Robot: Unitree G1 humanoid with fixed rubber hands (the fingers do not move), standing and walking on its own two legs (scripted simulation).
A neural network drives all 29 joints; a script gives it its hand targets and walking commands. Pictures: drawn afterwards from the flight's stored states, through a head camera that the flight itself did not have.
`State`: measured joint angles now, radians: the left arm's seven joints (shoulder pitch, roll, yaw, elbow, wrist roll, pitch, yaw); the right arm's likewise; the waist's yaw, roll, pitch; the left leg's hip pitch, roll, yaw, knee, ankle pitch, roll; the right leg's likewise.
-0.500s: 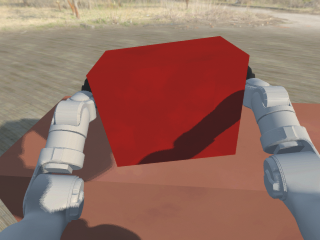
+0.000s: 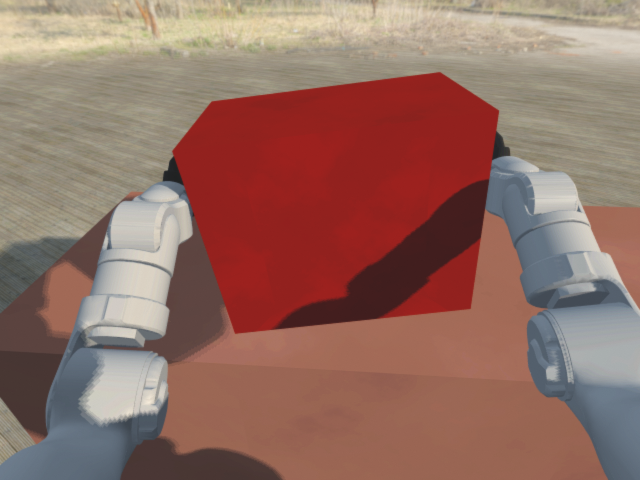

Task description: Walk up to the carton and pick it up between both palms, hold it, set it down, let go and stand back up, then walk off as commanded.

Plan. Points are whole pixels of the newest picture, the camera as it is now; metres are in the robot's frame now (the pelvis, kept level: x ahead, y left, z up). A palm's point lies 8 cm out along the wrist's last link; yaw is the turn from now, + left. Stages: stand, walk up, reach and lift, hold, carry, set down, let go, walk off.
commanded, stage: hold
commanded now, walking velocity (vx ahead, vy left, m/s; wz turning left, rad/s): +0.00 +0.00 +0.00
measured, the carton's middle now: (337, 202) +0.37 +0.00 +0.24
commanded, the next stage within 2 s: set down in 0.60 s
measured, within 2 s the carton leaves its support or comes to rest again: neither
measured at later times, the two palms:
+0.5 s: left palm (178, 197) +0.36 +0.19 +0.26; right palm (492, 174) +0.37 -0.19 +0.28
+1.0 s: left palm (186, 189) +0.38 +0.19 +0.26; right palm (494, 182) +0.37 -0.20 +0.27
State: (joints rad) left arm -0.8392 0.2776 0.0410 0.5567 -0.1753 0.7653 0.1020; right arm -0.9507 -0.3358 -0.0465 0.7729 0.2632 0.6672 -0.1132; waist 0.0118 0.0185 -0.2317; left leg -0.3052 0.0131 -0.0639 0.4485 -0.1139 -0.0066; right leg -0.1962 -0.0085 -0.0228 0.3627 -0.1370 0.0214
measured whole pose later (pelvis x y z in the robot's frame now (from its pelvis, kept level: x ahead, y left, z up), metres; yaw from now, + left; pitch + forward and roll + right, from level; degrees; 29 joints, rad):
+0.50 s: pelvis +0.00 +0.00 +0.00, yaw +0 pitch -2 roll -2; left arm -0.84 0.28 0.04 0.56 -0.18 0.77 0.10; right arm -0.95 -0.34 -0.05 0.77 0.26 0.67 -0.11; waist 0.01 0.02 -0.23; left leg -0.31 0.01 -0.06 0.45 -0.11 -0.01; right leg -0.20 -0.01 -0.02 0.36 -0.14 0.02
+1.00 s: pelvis +0.00 +0.00 +0.00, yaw +0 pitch -1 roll -2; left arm -0.85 0.28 0.15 0.63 -0.03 0.68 -0.01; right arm -0.95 -0.26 -0.05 0.82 0.20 0.57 -0.12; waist -0.05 0.02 -0.23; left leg -0.31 0.01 -0.06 0.44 -0.11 0.00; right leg -0.20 -0.01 -0.02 0.35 -0.14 0.02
